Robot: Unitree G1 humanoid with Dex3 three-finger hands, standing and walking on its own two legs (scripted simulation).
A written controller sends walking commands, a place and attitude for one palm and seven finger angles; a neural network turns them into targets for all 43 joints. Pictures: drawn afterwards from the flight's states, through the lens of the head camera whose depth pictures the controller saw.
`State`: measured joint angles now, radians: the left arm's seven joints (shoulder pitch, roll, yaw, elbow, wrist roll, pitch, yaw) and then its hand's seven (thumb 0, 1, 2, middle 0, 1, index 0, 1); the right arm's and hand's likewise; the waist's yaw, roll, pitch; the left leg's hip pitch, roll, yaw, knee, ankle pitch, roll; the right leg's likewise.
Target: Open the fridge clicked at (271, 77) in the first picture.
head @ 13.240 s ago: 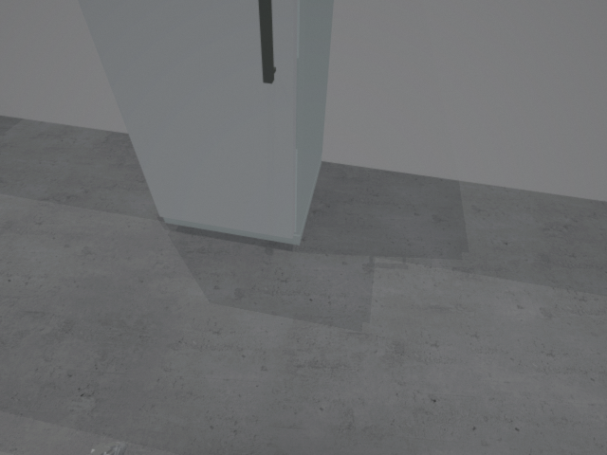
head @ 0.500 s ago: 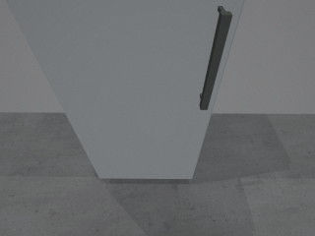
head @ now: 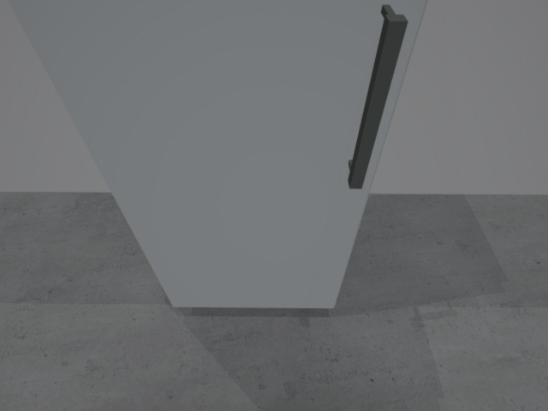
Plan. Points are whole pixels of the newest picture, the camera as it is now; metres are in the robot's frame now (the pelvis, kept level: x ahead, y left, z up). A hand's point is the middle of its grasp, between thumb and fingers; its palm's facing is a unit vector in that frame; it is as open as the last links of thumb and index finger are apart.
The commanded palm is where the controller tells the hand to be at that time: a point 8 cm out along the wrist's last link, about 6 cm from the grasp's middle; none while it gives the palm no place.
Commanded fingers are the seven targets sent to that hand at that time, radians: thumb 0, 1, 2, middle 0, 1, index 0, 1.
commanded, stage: look again from close up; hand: right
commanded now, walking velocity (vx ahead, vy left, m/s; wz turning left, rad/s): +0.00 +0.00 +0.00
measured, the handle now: (368, 110) +0.55 -0.13 +0.17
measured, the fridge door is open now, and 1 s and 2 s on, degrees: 0 0 0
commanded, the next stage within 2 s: shuffle to correct the standing spot in 0.64 s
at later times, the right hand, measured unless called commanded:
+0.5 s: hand out of the picture -0.01 -0.17 -0.18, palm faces +0.03 +0.98 -0.19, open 7.4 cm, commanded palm none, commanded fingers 0.00 -0.90 -0.90 0.20 0.30 0.20 0.30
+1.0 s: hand out of the picture -0.02 -0.16 -0.19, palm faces +0.06 +0.99 -0.14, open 7.4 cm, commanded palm none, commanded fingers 0.00 -0.90 -0.90 0.20 0.30 0.20 0.30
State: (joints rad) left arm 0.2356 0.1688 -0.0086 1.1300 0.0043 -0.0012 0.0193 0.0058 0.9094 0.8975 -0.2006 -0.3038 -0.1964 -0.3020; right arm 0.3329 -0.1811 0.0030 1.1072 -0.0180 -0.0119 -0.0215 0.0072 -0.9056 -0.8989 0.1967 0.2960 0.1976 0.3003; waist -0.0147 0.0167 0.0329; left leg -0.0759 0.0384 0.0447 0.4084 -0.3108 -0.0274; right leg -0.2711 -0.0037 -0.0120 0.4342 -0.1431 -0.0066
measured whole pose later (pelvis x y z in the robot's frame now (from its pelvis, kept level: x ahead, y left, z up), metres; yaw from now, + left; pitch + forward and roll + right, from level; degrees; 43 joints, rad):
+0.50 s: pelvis +0.01 +0.00 +0.00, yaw +0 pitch -1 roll +0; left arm 0.22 0.17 -0.01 1.13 0.00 -0.01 0.02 0.01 0.91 0.90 -0.20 -0.30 -0.20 -0.30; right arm 0.32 -0.18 0.00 1.11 -0.02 -0.01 -0.02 0.01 -0.91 -0.90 0.20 0.30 0.20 0.30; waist -0.02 0.02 0.03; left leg -0.06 0.03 0.04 0.40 -0.31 -0.02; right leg -0.26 -0.01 -0.01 0.44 -0.16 0.00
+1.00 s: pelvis +0.03 +0.00 -0.01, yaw +0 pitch -1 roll +0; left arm 0.30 0.14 0.00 1.13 0.02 0.01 0.02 0.01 0.91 0.90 -0.20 -0.30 -0.20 -0.30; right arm 0.39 -0.15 -0.01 1.13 -0.02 0.00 -0.01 0.01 -0.91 -0.90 0.20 0.30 0.20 0.30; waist -0.02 0.03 0.00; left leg -0.07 0.04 0.04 0.49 -0.40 -0.03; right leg -0.30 -0.01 -0.01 0.58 -0.26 -0.01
